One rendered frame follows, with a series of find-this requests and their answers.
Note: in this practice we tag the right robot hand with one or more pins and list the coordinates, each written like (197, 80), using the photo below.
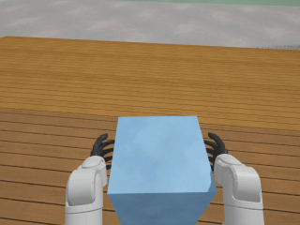
(219, 148)

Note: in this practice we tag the robot right forearm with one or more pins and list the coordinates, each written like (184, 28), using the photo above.
(242, 191)

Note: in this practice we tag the left robot hand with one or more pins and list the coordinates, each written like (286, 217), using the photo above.
(98, 149)

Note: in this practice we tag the carton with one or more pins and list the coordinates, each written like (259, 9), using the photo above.
(160, 173)

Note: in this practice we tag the robot left forearm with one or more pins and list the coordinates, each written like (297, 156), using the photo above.
(84, 193)

